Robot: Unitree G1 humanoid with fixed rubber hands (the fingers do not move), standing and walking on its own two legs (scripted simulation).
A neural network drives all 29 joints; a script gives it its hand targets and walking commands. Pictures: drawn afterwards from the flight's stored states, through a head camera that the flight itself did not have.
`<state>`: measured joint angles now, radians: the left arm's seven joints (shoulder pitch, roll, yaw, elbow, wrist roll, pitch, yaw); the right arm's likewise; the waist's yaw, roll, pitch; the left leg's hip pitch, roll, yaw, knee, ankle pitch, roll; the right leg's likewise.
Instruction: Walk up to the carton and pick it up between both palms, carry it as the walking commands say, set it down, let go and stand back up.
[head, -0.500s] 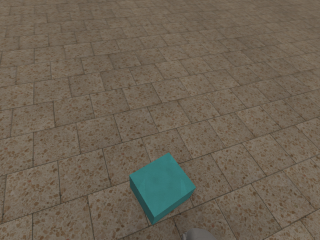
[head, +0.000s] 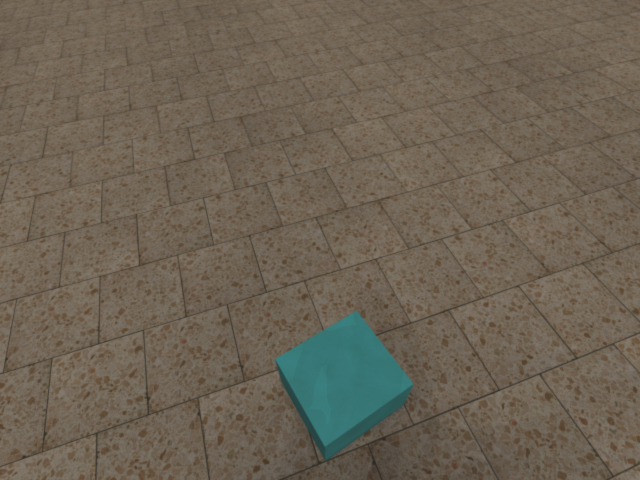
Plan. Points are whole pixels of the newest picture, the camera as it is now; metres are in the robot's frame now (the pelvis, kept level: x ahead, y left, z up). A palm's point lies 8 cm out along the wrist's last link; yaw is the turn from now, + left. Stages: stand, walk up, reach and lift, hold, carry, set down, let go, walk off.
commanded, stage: walk up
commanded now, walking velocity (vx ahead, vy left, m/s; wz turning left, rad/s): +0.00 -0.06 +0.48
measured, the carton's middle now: (341, 382) +0.46 -0.04 -0.68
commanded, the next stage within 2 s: none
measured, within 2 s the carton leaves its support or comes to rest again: neither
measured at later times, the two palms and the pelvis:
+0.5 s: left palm out of the picture +0.02 +0.10 -0.12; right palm (589, 415) +0.21 -0.37 -0.13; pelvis +0.05 -0.14 +0.00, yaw +17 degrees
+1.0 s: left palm out of the picture +0.05 +0.01 -0.11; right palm (634, 361) +0.29 -0.49 -0.14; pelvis +0.11 -0.26 -0.01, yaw +26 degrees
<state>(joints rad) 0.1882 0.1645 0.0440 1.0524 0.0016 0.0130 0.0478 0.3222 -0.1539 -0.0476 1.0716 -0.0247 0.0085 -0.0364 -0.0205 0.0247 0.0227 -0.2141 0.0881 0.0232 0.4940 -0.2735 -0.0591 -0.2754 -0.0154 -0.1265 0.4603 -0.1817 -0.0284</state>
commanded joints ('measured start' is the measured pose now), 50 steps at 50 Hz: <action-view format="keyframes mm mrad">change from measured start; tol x32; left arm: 1 91 172 38 -38 7 17 22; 50 200 356 54 -204 1 13 10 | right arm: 1 -34 -115 -38 -112 -4 -1 -8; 4 308 -352 -123 -39 -45 32 -65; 50 -129 -213 -92 -256 8 83 33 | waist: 1 30 -9 -21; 12 -13 232 -5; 16 127 -442 -118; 44 -4 228 -14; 50 60 -230 -38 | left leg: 1 -226 92 -105 75 88 73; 4 -49 455 -702 -338 -211 246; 12 -160 171 -262 -211 4 104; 20 -439 -51 -18 671 -251 76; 28 -28 -61 101 38 15 98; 30 335 325 -367 -209 198 152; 42 -7 143 -68 -170 339 178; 45 -46 83 -25 29 499 116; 47 -341 -146 -20 410 -364 30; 50 -333 -166 -241 823 -331 30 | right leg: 1 46 -157 87 35 -18 -30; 5 -455 -114 195 666 -101 84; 14 220 -5 18 -73 -103 43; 16 219 -386 425 -248 -349 -59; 26 175 -254 87 -36 478 -148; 31 -375 -63 46 450 -417 55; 44 -24 -26 24 145 -101 96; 48 164 -634 462 -76 826 -45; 50 24 -512 330 -101 585 -60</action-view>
